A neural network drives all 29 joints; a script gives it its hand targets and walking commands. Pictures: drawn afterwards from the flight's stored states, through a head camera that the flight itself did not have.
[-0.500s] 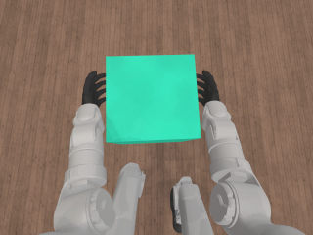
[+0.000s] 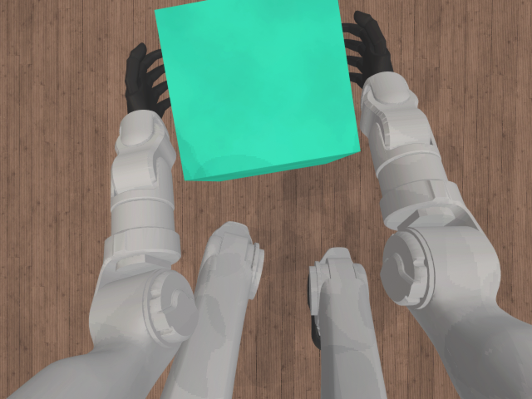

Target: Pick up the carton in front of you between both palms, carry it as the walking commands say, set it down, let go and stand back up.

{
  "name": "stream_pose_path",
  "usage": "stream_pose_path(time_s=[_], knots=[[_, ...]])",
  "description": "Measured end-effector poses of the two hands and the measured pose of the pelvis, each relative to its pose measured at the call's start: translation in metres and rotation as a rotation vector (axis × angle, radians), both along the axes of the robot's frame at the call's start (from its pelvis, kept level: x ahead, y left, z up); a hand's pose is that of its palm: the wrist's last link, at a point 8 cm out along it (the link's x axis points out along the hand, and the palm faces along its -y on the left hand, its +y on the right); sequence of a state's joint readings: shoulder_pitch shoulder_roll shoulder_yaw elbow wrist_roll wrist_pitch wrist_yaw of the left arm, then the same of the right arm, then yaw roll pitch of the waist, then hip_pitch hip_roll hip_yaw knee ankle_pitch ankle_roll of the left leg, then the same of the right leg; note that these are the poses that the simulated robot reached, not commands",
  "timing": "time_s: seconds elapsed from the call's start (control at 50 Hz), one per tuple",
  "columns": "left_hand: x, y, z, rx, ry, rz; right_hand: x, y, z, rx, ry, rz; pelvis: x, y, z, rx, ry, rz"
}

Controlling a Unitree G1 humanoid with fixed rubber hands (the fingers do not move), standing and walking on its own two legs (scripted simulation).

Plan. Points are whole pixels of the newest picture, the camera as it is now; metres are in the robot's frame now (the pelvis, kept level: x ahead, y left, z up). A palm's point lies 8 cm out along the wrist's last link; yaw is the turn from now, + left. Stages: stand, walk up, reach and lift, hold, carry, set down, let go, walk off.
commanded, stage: set down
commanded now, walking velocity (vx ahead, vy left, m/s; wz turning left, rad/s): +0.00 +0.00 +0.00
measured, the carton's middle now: (261, 106) +0.49 +0.10 -0.19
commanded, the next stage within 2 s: none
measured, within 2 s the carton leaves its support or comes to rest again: rests again in 1.18 s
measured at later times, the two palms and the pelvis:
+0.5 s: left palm (167, 121) +0.45 +0.25 -0.23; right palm (341, 87) +0.56 -0.03 -0.25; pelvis +0.00 -0.01 -0.07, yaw +1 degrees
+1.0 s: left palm (174, 125) +0.45 +0.25 -0.25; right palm (344, 94) +0.56 -0.04 -0.27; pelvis +0.00 -0.02 -0.09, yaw +1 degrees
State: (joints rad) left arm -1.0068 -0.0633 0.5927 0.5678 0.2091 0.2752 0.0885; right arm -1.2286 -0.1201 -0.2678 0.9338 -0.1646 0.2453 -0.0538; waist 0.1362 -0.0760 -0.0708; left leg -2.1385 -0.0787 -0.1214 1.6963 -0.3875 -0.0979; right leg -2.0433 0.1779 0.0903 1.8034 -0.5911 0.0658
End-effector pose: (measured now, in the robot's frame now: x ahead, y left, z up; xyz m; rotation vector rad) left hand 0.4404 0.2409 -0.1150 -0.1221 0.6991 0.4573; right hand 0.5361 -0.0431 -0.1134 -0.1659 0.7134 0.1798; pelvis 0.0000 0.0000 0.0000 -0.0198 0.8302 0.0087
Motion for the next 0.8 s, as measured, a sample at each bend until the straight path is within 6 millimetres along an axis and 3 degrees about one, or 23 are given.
stream_pose_path(time_s=[0.34,0.42,0.56,0.8], knots=[[0.005,0.008,-0.103,0.02,0.052,0.05,0.024,0.015,-0.108,-0.022,0.036,0.092,-0.007,-0.01,-0.061,0.034,0.002,-0.024],[0.006,0.01,-0.118,0.03,0.079,0.045,0.025,0.017,-0.127,-0.019,0.048,0.097,-0.005,-0.01,-0.069,0.041,-0.022,-0.042],[0.013,0.011,-0.118,0.032,0.066,0.061,0.029,0.017,-0.135,-0.01,0.034,0.109,0.0,-0.012,-0.077,0.059,-0.015,-0.039],[0.008,0.008,-0.131,0.023,0.108,0.014,0.027,0.013,-0.144,-0.033,0.064,0.119,0.0,-0.016,-0.082,0.062,-0.022,-0.048]])
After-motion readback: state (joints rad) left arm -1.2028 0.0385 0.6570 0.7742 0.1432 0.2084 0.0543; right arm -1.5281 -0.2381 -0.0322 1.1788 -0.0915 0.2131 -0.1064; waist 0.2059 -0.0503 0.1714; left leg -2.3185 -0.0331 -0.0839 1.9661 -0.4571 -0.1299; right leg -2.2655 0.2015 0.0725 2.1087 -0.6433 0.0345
